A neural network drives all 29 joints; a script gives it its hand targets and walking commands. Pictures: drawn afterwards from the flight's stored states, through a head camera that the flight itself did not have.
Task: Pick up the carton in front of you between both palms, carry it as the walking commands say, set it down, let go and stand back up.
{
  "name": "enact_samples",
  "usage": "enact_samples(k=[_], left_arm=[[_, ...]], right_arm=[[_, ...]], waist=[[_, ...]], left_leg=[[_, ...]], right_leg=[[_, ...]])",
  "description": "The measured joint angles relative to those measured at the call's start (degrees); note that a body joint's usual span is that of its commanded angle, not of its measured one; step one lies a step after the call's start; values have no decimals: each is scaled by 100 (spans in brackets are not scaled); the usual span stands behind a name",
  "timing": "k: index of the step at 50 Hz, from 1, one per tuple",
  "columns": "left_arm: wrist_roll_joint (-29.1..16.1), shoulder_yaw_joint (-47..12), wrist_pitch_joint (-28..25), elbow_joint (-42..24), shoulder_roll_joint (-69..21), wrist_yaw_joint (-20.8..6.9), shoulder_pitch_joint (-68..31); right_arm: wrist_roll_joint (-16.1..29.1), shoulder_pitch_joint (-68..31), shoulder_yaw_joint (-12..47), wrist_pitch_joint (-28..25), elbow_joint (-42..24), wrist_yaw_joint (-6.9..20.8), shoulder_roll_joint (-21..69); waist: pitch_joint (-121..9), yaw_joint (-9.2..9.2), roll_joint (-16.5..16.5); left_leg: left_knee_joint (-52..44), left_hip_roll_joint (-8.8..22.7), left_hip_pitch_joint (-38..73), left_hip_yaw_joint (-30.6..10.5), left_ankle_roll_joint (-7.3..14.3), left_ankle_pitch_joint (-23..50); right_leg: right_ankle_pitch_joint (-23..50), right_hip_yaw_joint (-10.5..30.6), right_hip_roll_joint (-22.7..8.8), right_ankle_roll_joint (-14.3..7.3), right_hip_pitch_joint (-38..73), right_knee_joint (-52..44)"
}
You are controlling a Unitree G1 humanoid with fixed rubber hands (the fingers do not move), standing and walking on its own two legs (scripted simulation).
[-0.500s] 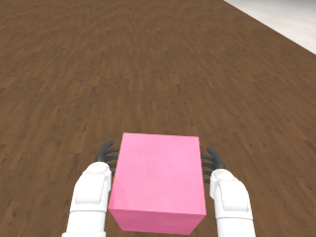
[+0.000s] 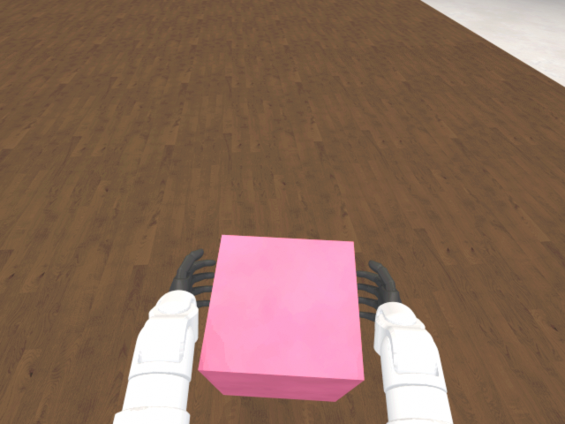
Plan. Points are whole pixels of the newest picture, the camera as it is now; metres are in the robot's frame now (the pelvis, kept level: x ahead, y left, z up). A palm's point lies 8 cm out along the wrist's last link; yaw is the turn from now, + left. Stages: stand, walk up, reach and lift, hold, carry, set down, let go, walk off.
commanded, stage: carry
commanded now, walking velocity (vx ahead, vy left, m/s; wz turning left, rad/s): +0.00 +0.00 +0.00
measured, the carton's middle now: (282, 324) +0.32 +0.00 -0.07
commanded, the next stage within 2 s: hold in 0.04 s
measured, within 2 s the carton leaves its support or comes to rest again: neither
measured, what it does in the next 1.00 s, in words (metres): stands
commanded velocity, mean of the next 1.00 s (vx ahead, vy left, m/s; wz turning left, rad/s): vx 0.00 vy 0.00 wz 0.00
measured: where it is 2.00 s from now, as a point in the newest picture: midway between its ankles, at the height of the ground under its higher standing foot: outside the picture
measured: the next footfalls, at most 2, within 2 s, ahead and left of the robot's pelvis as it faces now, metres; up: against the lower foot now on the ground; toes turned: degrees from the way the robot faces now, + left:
none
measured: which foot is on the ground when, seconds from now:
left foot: down 0.00-1.00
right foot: down 0.00-1.00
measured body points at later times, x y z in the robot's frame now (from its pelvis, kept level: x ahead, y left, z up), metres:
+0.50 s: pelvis -0.03 -0.01 +0.01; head -0.08 -0.02 +0.45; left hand +0.26 +0.17 +0.05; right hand +0.28 -0.14 +0.04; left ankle +0.00 +0.11 -0.74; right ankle +0.02 -0.13 -0.74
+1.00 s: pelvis -0.03 -0.02 -0.01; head +0.00 -0.02 +0.44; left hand +0.31 +0.15 +0.00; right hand +0.33 -0.14 -0.01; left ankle +0.00 +0.10 -0.74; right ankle +0.02 -0.13 -0.74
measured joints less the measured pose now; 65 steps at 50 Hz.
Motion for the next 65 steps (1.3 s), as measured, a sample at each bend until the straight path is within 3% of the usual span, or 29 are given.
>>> enact_samples(k=[3, 7, 9, 16, 35, 42, 48, 52, 60, 65], left_arm=[[25, 3, 59, 21, -1, -31, 6], [87, -72, 48, 29, 10, -102, 70], [117, -51, 32, 81, 11, -99, 62], [147, 133, 91, 226, -15, -162, -77], [437, 566, 42, 823, -123, -344, -534], [813, 1208, -253, 1446, -323, -300, -1144], [1223, 1833, -850, 2012, -543, -171, -1748], [1286, 1958, -1488, 2146, -615, -85, -1881], [616, 1674, -2821, 2000, -593, 302, -1827], [63, 1405, -3185, 1734, -576, 572, -1785]], right_arm=[[-29, 9, -12, 61, 13, 29, 1], [-57, 189, 43, 111, -163, 124, -29], [-65, 206, 55, 112, -148, 161, -30], [-232, -117, -110, 66, 275, 182, 22], [-448, -524, -585, 8, 830, 309, 113], [-838, -1132, -1264, -361, 1539, 309, 283], [-1291, -1742, -1908, -959, 2158, 390, 281], [-1383, -1931, -1997, -1566, 2358, 460, 173], [-696, -2011, -1579, -2828, 2354, 306, -121], [-199, -2122, -1293, -3155, 2246, 156, -287]], waist=[[94, -8, -2], [553, -63, -7], [656, -49, -30], [760, 54, -4], [701, 20, 2], [753, 16, -14], [863, -19, 38], [869, -49, 84], [819, -91, 150], [364, -100, 155]], left_leg=[[-59, -32, 141, -58, 20, 19], [-559, -235, 775, -545, -23, 295], [-698, -299, 943, -669, -15, 392], [-701, -333, 1112, -883, -44, 477], [-510, -393, 1118, -1239, -123, 478], [-165, -447, 853, -1331, -114, 288], [325, -489, 92, -1363, -127, 108], [644, -524, -851, -1354, -132, 75], [1489, -588, -3174, -1351, -172, -1], [2272, -655, -4683, -1398, -228, -205]], right_leg=[[147, 107, 48, -2, 148, -83], [377, 901, 318, 52, 854, -578], [240, 1066, 349, 79, 1055, -675], [276, 1046, 390, 70, 1286, -697], [221, 1204, 582, -32, 1307, -463], [35, 1259, 627, -49, 1041, -118], [-141, 1279, 646, -34, 292, 352], [-188, 1305, 644, -7, -668, 702], [-280, 1355, 676, 23, -3019, 1593], [-482, 1417, 739, 48, -4545, 2397]])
